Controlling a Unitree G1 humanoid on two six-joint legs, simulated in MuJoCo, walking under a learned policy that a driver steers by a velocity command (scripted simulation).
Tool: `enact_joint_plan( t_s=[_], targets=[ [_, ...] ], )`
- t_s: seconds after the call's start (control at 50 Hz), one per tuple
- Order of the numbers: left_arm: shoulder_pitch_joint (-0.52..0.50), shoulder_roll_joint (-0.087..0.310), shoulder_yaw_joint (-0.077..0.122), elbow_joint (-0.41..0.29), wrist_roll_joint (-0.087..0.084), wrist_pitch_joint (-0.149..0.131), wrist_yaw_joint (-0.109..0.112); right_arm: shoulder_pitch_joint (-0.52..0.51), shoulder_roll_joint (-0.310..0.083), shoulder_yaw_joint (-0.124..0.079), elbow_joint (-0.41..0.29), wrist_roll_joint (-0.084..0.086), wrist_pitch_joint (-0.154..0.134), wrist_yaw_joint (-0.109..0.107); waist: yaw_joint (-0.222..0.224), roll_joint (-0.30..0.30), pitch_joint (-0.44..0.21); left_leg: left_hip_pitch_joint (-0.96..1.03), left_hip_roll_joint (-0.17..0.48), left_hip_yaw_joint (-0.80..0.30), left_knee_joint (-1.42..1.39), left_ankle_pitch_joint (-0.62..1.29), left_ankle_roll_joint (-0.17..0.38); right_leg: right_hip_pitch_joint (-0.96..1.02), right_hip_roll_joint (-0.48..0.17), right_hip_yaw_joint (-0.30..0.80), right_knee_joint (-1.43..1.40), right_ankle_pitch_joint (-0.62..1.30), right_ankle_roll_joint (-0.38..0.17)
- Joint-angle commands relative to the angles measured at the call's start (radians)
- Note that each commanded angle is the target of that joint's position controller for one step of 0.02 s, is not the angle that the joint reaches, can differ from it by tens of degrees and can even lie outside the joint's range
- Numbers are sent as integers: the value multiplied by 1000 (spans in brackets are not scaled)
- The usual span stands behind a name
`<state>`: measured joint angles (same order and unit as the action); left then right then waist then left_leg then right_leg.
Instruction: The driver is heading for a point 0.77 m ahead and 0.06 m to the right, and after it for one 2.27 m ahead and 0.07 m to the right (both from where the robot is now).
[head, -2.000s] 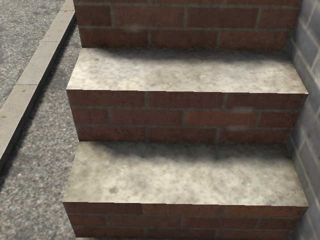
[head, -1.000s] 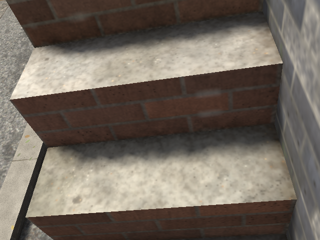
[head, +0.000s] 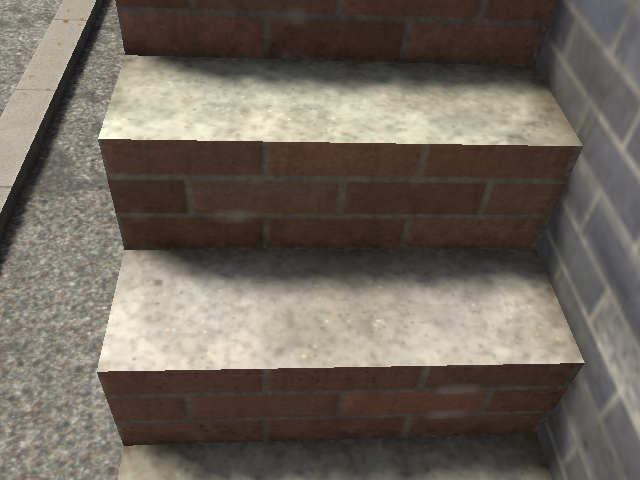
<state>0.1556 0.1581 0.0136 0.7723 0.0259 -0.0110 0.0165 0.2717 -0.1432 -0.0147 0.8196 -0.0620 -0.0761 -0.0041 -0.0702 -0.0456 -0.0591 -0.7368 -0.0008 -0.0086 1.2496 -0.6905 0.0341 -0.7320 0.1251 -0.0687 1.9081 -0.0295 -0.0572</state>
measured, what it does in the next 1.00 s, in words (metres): climbs: right foot, then left foot 0.21 m higher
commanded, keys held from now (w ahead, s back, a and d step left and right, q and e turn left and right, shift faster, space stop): w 1.00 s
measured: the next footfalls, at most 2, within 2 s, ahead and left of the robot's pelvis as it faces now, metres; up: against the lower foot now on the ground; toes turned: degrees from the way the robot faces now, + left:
right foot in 0.42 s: +0.11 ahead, -0.18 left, -0.02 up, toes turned +6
left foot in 1.00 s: +0.36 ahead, +0.01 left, +0.20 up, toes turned +8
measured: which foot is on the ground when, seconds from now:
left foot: down 0.00-0.42, up 0.44-0.98, down 1.00-1.00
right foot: up 0.00-0.40, down 0.42-1.00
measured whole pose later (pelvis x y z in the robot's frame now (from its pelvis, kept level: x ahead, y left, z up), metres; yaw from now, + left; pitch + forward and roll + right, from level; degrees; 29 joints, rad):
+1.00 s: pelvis +0.23 -0.09 +0.14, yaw +4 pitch +11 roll +8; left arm 0.60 0.12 -0.05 1.23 0.06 -0.12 -0.18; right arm -0.15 -0.16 0.08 0.69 -0.01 0.10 0.11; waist 0.05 -0.07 -0.24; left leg -1.14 -0.01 0.27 1.47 -0.37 0.15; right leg -0.09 -0.09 0.07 0.24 -0.08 -0.13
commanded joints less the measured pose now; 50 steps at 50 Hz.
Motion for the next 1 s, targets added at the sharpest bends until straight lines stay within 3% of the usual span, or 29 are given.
enact_joint_plan(
  t_s=[0.02,0.06,0.08,0.14,0.22,0.26,0.28,0.3,0.34,0.36,0.38,0.4,0.42,0.44,0.46,0.5,0.52,0.54,0.62,0.66,0.72,0.82,0.84,0.86,0.88,0.92,0.94,0.98,1.0],
  targets=[
    [-75,70,25,-86,-16,-12,16,46,-166,-60,-17,-17,-47,-18,4,141,44,242,262,-575,-594,-106,178,-213,-37,192,125,-77,5],
    [-33,58,28,-71,-32,-7,11,71,-171,-63,-21,-22,-59,-14,13,71,49,303,296,-503,-677,-55,179,-243,-3,190,168,-93,10],
    [40,78,41,-61,-30,-2,-14,63,-142,-57,-26,7,-58,-19,70,-10,94,257,278,-492,-729,-38,176,-171,-1,170,79,-70,49],
    [48,44,49,-57,-31,27,8,14,-241,-76,-8,-8,-61,-31,86,148,118,348,323,-310,-811,11,131,-263,-21,195,130,-148,70],
    [65,120,83,-68,-34,62,16,-13,-252,-62,0,1,-63,-41,115,172,130,360,344,-165,-947,51,126,-140,-76,135,-79,-172,99],
    [108,94,81,-60,-39,92,40,-81,-245,-52,4,-12,-56,-42,159,247,135,296,333,-81,-965,128,127,-35,-93,66,-43,-257,96],
    [272,135,61,-44,-2,17,-143,-355,-176,-33,-188,25,-51,-7,163,49,232,-63,318,-29,-882,-5,66,74,-139,133,-316,-186,23],
    [320,143,80,16,9,-16,-212,-415,-248,-46,-212,34,-25,-4,186,88,151,17,297,-2,-853,-5,66,128,-128,51,-623,-153,43],
    [390,106,72,17,-22,-7,-257,-232,-299,-72,-181,24,21,-22,98,185,76,180,298,-35,-801,-69,76,133,-95,-8,-864,-261,55],
    [441,80,52,10,-23,-1,-259,-165,-276,-61,-148,14,29,-22,110,162,44,194,288,-41,-690,-87,79,200,-107,10,-1003,-201,31],
    [491,105,69,31,-25,-13,-257,-187,-292,-67,-134,15,19,-12,140,139,38,106,297,-16,-612,-121,115,354,-72,-70,-1026,-268,18],
    [640,119,72,64,-11,-14,-234,-212,-240,-55,-138,16,23,-2,178,115,-12,86,270,5,-446,-11,113,420,-79,1,-1057,-232,-27],
    [616,127,76,73,5,-23,-231,-177,-159,-37,-108,47,34,15,144,-4,-5,71,195,60,-175,126,131,381,-87,50,-1233,-270,-64],
    [501,207,83,10,5,-30,-206,-34,-39,-5,-67,53,55,38,28,-127,-9,-79,96,-1,164,370,119,353,-159,355,-1243,-187,-199],
    [459,301,90,-22,5,-33,-176,81,-99,-5,-10,7,47,65,39,-253,-104,-298,-35,-152,440,479,111,407,-234,716,-1367,-661,-304],
    [583,275,41,11,61,-31,-126,-299,-176,-1,-50,75,35,60,214,-31,-22,-573,-56,-178,784,665,91,383,-339,969,-1519,-816,-289],
    [600,234,18,28,72,-42,-134,-324,-232,-19,-39,88,15,36,216,57,58,-695,-52,-220,723,753,71,459,-337,963,-1553,-723,-245],
    [596,193,-2,86,123,-54,-132,-285,-285,-22,10,99,15,19,204,138,105,-733,-64,-370,640,999,81,414,-313,1026,-1480,-730,-206],
    [458,123,-24,125,52,-47,-176,-231,-314,-45,56,48,47,-6,172,-54,58,-748,-81,-284,1019,739,69,437,-355,859,-1545,-530,-295],
    [577,23,-60,264,73,-49,-180,-277,-223,-12,28,32,48,-5,180,-5,97,-966,-79,-285,1206,623,150,564,-351,744,-1515,-474,-274],
    [630,-22,-77,401,105,-56,-162,-291,-126,38,-3,43,47,7,157,48,100,-1158,-39,-216,1321,556,231,648,-302,561,-1492,-388,-199],
    [636,7,-72,448,108,-99,-134,-533,-127,63,-114,56,55,40,139,-20,100,-987,127,81,1063,645,181,349,-234,353,-1595,-254,-96],
    [709,0,-73,476,108,-101,-130,-612,-118,60,-145,61,65,46,163,-71,94,-926,148,109,960,672,174,285,-233,358,-1628,-199,-82],
    [741,19,-62,482,76,-104,-128,-686,-103,58,-178,49,89,56,166,-109,91,-854,153,206,883,680,150,248,-263,374,-1714,-71,-88],
    [777,30,-67,512,78,-90,-136,-702,-13,86,-215,44,100,73,149,-194,55,-710,142,188,871,601,172,230,-295,353,-1732,110,-132],
    [559,110,-51,439,29,-108,-154,-702,-53,74,-248,30,130,102,48,-165,-44,-246,39,327,508,436,167,109,-323,244,-1748,995,-164],
    [561,177,-42,464,37,-119,-169,-641,-46,79,-249,55,165,128,21,-233,-103,-171,-19,348,477,406,146,228,-382,229,-1704,1513,-193],
    [416,261,-15,410,6,-128,-207,-514,-147,51,-262,58,188,125,-64,-272,-125,-100,-137,371,33,264,83,655,-417,197,-1617,2044,-212],
    [402,277,-3,412,22,-112,-228,-407,-169,42,-245,56,190,114,-96,-217,-163,-53,-141,327,-236,272,98,829,-409,181,-1450,2141,-189]
  ],
)
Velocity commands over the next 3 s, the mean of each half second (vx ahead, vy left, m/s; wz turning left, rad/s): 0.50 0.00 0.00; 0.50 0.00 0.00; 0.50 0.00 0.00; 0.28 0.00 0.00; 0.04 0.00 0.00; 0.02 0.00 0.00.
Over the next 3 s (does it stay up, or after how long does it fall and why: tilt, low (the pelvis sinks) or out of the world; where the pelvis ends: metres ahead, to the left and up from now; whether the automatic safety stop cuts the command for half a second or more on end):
stays up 0.80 -0.09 0.73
